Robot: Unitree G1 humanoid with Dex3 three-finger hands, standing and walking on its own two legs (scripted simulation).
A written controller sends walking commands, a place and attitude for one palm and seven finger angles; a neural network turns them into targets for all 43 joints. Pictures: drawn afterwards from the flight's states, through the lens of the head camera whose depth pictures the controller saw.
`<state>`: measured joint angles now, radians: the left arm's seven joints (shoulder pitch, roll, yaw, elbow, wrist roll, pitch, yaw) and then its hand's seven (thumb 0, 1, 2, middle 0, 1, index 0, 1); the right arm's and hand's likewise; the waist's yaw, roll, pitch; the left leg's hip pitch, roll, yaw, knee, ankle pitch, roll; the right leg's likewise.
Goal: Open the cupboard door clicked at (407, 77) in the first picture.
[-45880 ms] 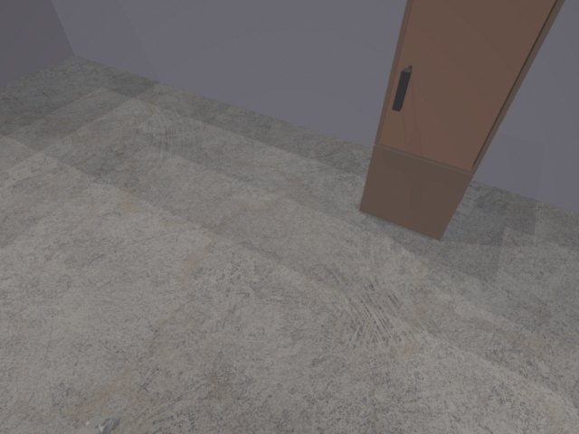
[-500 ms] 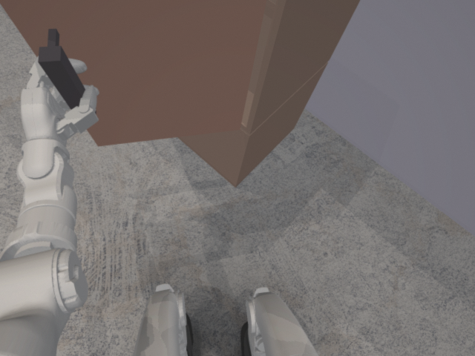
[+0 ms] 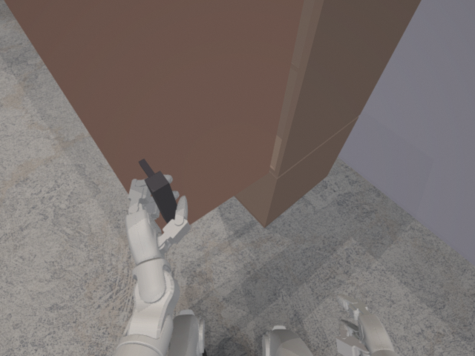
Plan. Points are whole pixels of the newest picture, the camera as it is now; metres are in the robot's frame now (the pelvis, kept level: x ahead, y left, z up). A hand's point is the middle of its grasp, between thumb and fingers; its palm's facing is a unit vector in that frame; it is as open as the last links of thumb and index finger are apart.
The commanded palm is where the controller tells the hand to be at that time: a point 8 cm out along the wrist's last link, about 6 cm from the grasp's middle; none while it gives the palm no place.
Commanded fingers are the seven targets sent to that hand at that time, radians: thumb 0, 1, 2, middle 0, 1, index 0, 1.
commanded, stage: pull the door open along its arc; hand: left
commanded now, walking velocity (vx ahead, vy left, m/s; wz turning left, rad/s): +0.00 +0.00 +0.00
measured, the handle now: (159, 193) +0.38 +0.15 +0.02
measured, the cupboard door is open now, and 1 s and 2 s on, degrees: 87 98 100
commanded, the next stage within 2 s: open thumb and fingers to let go in 0.30 s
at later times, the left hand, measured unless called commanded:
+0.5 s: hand (216, 240) +0.30 +0.05 +0.02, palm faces +0.43 -0.90 -0.02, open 6.8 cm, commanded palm +0.25 +0.09 +0.01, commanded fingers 0.00 0.48 0.72 -0.37 -1.30 -0.37 -1.30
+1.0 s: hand (209, 239) +0.30 +0.06 +0.02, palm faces +0.38 -0.92 +0.00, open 13.4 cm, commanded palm +0.25 +0.10 +0.01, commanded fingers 0.00 -0.50 0.30 -0.22 -0.75 -0.22 -0.75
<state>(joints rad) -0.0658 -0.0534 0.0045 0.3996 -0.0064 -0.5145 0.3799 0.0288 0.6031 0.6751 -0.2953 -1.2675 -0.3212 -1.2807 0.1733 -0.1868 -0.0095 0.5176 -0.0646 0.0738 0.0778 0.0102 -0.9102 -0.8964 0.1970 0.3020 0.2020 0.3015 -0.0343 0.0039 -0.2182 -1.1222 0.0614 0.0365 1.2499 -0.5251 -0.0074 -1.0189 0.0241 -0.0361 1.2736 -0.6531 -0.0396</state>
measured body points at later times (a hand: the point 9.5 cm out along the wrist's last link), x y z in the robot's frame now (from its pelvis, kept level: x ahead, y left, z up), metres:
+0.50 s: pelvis +0.00 -0.05 -0.01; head +0.09 -0.07 +0.43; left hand +0.27 +0.09 +0.02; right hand +0.17 -0.27 -0.13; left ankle +0.03 +0.13 -0.62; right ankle -0.03 -0.10 -0.62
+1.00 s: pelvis -0.02 -0.02 -0.01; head +0.06 -0.03 +0.43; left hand +0.28 +0.10 +0.02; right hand +0.15 -0.24 -0.13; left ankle +0.03 +0.13 -0.62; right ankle -0.03 -0.10 -0.62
